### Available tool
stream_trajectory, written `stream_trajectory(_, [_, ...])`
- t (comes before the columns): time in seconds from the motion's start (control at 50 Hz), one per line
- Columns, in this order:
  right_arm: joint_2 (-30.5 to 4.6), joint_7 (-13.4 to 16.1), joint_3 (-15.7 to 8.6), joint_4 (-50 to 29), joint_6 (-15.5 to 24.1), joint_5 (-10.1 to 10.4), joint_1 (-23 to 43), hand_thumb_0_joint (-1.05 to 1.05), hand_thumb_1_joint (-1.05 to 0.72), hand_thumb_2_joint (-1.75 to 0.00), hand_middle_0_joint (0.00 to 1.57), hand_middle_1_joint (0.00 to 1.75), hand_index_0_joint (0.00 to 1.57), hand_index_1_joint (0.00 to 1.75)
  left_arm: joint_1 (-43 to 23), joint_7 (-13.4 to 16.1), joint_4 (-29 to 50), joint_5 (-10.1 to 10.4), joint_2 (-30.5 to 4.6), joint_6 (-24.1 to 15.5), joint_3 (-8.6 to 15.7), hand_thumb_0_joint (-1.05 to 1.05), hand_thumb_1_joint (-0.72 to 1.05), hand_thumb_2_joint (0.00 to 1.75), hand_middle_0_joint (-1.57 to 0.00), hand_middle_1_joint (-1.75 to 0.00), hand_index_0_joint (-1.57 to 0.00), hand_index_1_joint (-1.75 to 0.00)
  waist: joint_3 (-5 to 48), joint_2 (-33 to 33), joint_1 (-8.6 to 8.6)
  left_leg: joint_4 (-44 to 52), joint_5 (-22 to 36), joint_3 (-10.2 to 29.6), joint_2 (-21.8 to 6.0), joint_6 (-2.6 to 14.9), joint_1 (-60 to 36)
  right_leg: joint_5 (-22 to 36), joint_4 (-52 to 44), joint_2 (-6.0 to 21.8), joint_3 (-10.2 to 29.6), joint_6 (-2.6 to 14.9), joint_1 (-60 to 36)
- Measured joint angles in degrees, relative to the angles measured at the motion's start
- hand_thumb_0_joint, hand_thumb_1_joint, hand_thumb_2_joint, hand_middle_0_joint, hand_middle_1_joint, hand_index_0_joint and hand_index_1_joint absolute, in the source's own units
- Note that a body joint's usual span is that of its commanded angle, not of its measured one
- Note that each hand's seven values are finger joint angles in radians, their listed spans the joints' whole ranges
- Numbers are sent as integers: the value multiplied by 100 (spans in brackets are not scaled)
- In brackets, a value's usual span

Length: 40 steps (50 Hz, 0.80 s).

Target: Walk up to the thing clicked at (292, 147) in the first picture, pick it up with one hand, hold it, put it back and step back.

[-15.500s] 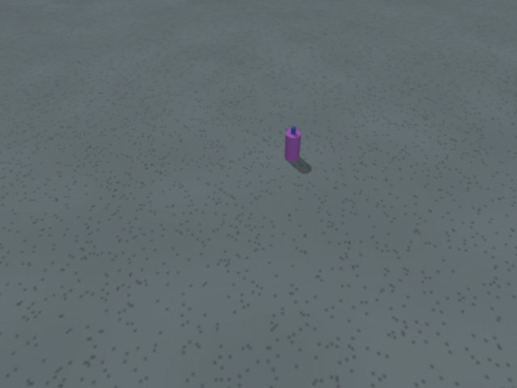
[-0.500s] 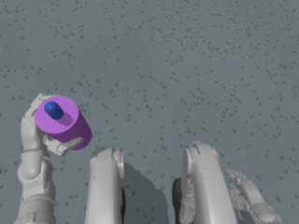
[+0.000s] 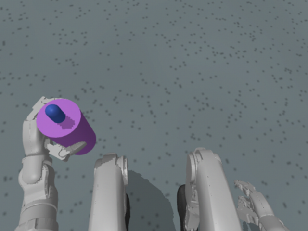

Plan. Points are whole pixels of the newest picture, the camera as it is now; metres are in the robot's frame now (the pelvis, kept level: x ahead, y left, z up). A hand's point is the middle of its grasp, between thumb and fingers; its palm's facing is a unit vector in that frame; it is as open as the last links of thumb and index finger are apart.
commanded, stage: lift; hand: left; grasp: from the side
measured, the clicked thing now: (69, 127) +0.38 +0.22 -0.04
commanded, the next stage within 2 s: none
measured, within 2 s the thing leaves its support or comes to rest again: neither
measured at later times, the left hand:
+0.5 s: hand (45, 119) +0.36 +0.22 +0.08, palm faces +0.14 -0.99 -0.05, open 11.8 cm
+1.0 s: hand out of the picture +0.37 +0.21 +0.25, palm faces +0.17 -0.98 -0.05, open 11.8 cm
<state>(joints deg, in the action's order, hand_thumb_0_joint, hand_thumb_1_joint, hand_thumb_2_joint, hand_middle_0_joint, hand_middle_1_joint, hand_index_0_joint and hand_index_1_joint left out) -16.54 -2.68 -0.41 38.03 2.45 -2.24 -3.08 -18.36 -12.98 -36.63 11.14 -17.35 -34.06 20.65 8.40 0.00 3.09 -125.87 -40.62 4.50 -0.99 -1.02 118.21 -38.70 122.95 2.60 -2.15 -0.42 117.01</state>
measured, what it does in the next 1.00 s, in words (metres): rises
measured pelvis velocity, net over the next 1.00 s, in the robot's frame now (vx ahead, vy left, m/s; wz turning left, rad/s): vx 0.05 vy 0.01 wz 0.03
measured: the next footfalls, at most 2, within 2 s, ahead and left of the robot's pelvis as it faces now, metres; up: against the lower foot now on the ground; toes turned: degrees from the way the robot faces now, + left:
none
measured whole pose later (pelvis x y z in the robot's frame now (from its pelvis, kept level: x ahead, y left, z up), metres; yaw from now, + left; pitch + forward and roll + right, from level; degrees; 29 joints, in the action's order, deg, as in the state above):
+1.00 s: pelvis +0.05 +0.01 +0.23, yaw +2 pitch +22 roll -3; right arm -13.6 2.0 -0.2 34.9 4.4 1.7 -10.3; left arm -1.5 -2.4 -15.0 10.7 -13.6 -18.8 9.8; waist 9.6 1.3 1.5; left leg -82.3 -35.1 2.6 -2.2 -0.6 69.1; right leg -33.2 79.2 1.8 -3.0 -0.9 67.8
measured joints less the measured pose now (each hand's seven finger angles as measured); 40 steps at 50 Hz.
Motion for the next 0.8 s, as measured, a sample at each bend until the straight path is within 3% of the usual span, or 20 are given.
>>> stream_trajectory(0.12, [4,59,-29,-48,17,80,-46,1,-93,-90,20,30,20,30,168,-36,332,54,16,152,-80,-1,-61,108,-62,-97,-63,-98,49,23,-21,166,0,-19,-6,13,-153,-1,-167,-1,5,-10,-156])
stream_trajectory(0.34, [52,160,-65,-195,43,248,-99,1,-92,-90,20,30,20,30,605,161,1192,151,121,631,-317,-1,-61,108,-62,-97,-63,-98,156,91,-134,789,46,-76,-23,43,-707,42,-788,-3,13,-35,-713])
stream_trajectory(0.56, [141,284,-69,-331,40,380,-171,1,-91,-89,20,30,20,30,1160,561,2049,111,273,1168,-634,-1,-61,108,-62,-97,-62,-99,184,158,-229,1758,122,-124,-52,31,-1757,106,-1723,-13,-6,-22,-1739])
stream_trajectory(0.8, [272,448,-8,-341,120,443,-463,1,-90,-89,20,30,20,30,1701,1008,2553,55,406,1540,-988,-1,-61,109,-61,-98,-62,-99,201,184,-188,3227,291,-159,-106,34,-3541,288,-3217,-59,-61,-31,-3534])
